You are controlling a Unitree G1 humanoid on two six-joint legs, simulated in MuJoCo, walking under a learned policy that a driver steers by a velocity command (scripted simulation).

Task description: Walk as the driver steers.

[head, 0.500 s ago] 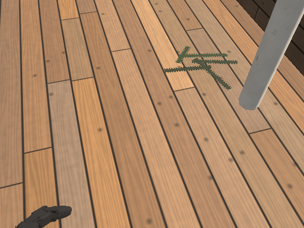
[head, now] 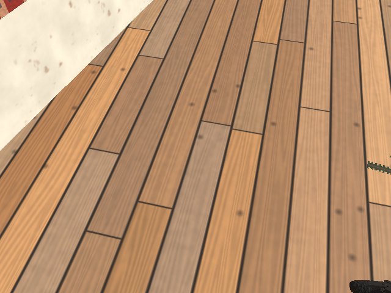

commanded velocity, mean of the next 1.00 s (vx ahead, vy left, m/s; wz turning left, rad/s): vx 0.50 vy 0.00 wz -0.17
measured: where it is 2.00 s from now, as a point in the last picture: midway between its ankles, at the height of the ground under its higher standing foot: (266, 135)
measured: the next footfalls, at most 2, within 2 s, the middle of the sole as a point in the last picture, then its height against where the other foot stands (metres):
left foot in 0.08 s outside the picture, level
right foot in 0.64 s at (246, 270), level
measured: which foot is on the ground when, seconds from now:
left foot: up 0.00-0.06, down 0.08-0.66, up 0.68-1.00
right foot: down 0.00-0.08, up 0.10-0.62, down 0.64-1.00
